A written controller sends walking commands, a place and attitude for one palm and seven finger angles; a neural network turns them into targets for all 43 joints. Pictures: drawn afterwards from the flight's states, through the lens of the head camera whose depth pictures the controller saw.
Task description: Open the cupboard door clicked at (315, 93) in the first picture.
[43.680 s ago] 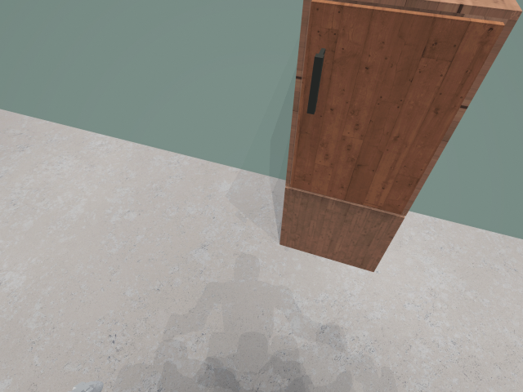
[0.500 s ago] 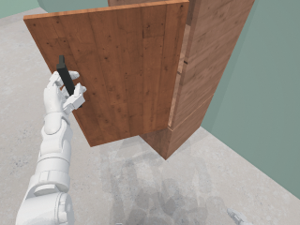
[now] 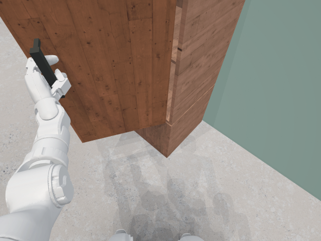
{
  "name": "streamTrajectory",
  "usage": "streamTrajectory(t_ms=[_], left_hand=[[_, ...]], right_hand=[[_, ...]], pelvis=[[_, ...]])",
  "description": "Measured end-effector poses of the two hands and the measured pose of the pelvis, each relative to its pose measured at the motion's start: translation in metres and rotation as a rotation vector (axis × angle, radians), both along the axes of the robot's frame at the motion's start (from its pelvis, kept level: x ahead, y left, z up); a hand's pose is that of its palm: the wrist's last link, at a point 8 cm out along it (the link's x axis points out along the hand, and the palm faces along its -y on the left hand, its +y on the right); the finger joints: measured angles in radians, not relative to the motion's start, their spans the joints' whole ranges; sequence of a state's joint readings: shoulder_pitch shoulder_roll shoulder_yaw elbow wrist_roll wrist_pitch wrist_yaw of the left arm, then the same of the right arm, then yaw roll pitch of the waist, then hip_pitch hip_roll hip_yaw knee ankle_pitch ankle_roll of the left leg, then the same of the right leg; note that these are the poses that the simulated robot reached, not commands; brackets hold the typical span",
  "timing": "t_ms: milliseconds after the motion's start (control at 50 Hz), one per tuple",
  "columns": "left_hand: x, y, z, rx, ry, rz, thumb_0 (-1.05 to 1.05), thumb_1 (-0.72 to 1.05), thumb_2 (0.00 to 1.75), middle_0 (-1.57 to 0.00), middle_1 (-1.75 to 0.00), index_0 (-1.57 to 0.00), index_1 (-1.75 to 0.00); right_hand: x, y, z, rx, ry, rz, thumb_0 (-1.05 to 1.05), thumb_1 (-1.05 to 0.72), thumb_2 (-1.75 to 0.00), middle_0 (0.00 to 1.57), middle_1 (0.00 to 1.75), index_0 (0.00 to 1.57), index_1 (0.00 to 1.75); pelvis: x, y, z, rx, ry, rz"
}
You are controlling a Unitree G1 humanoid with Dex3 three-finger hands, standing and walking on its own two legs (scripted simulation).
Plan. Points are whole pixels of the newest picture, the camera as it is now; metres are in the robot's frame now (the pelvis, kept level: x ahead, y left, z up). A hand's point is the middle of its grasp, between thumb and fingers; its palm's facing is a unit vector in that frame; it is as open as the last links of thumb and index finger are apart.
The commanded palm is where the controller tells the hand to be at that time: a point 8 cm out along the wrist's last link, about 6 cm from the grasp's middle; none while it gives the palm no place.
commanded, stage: pull the door open along its arc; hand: left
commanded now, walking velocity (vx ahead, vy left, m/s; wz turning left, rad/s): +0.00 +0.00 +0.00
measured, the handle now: (49, 70) +0.53 +0.25 +0.12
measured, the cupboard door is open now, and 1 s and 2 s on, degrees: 59 92 93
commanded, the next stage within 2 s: open thumb and fingers to let go in 0.72 s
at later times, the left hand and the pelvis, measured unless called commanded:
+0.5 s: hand (75, 112) +0.39 +0.17 +0.11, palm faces +0.32 -0.95 +0.05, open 5.7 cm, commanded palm +0.31 +0.22 +0.11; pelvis +0.04 +0.02 +0.02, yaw -2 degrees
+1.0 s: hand (107, 134) +0.33 +0.09 +0.12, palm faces +0.38 -0.92 +0.00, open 6.1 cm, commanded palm +0.28 +0.15 +0.11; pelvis +0.04 -0.02 +0.02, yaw +3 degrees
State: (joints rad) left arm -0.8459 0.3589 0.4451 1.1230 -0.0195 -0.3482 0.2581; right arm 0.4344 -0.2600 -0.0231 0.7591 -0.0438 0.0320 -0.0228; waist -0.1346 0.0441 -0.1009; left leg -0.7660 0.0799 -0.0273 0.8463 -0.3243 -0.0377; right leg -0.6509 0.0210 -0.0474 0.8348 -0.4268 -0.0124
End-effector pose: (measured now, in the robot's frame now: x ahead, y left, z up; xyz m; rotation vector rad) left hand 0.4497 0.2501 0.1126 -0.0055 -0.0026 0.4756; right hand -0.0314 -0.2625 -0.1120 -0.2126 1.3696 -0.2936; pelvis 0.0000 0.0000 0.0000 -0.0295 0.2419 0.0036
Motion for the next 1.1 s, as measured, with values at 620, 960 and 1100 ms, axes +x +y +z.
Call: streamTrajectory(t_ms=[620, 960, 1100], left_hand=[[-0.140, -0.074, 0.001, -0.055, -0.008, -0.174, 0.01, 0.70, 0.73, -0.38, -1.34, -0.38, -1.33], [-0.158, -0.115, 0.004, -0.002, 0.024, -0.069, 0.01, 0.70, 0.81, -0.37, -1.32, -0.38, -1.34], [-0.164, -0.108, 0.004, -0.013, 0.017, -0.084, 0.01, 0.43, 0.70, -0.36, -1.30, -0.38, -1.31]], right_hand=[[0.247, 0.060, 0.060, 0.129, -0.619, 0.207, 0.01, -0.91, -0.90, 0.20, 0.30, 0.20, 0.30], [0.261, 0.055, 0.046, 0.142, -0.543, 0.315, 0.01, -0.91, -0.90, 0.20, 0.30, 0.20, 0.30], [0.217, 0.031, 0.029, 0.125, -0.456, 0.249, 0.01, -0.91, -0.90, 0.20, 0.30, 0.20, 0.30]], pelvis=[[0.043, 0.017, 0.022, 0.026, -0.153, -0.027], [0.037, -0.015, 0.017, 0.043, -0.187, 0.044], [0.032, -0.020, 0.020, 0.050, -0.201, 0.035]])
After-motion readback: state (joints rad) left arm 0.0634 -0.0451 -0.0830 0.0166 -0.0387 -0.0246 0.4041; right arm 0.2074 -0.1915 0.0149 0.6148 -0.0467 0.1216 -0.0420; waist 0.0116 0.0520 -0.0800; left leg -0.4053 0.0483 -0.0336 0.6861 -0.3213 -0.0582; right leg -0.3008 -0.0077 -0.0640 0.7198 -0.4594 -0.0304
